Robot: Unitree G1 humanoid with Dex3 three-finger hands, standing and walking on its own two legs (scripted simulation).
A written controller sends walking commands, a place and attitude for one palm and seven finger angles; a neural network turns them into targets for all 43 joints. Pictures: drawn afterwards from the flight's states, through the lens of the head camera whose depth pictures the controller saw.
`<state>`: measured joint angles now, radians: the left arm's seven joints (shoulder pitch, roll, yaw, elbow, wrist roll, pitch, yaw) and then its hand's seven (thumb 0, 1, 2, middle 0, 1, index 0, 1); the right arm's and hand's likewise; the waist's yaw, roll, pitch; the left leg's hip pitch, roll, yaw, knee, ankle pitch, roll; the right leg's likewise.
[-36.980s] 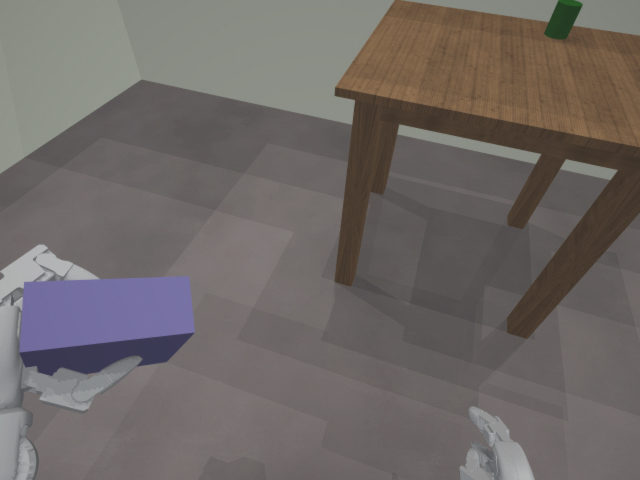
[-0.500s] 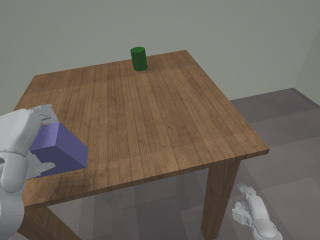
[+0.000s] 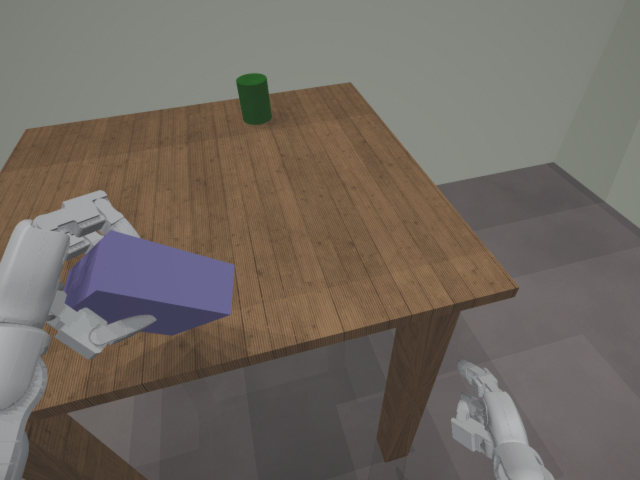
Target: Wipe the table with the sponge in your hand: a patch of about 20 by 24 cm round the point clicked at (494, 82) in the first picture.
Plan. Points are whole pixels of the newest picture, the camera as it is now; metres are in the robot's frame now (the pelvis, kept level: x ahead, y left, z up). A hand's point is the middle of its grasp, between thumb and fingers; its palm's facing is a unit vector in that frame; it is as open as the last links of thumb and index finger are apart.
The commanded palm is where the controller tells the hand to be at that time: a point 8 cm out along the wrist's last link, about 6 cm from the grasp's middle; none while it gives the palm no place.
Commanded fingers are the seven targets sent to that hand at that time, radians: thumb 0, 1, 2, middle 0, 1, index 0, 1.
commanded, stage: step back with the hand held close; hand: left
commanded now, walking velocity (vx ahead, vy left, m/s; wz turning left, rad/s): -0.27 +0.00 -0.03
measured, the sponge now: (166, 295) +0.24 +0.20 +0.16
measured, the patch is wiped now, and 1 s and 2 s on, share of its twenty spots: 1.00 1.00 1.00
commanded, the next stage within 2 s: stop stepping back and stand still in 1.20 s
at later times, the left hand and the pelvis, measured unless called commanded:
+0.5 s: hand (88, 282) +0.20 +0.23 +0.23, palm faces +0.37 -0.81 -0.46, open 9.6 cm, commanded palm +0.14 +0.29 +0.27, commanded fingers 0.00 0.10 1.30 -1.20 -1.60 -1.20 -1.60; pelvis -0.03 +0.02 -0.01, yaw -1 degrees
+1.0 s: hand (32, 389) +0.11 +0.22 +0.22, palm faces +0.35 -0.82 -0.44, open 9.6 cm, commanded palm +0.05 +0.29 +0.27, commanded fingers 0.00 0.10 1.30 -1.20 -1.60 -1.20 -1.60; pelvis -0.12 +0.01 -0.02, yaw +0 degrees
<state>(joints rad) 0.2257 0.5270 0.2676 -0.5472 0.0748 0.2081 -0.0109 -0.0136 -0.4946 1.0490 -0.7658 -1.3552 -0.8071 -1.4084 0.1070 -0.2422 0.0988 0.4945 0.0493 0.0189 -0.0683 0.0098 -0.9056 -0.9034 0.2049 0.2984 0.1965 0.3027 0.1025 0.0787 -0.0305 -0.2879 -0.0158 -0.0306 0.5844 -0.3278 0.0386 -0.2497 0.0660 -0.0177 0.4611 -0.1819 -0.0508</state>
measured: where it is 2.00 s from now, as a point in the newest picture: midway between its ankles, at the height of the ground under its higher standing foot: outside the picture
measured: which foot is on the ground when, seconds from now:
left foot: down 0.00-0.74, up 0.76-0.90, down 0.92-1.00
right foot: down 0.00-0.92, up 0.94-1.00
